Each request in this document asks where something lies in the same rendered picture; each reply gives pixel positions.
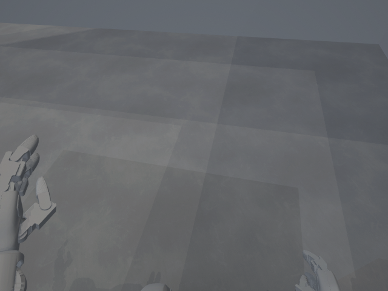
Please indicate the left robot forearm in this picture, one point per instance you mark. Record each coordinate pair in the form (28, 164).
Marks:
(12, 277)

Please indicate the robot left hand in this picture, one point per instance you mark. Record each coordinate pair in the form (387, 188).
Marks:
(15, 169)

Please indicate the robot right hand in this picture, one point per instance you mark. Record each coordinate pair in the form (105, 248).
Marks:
(324, 280)

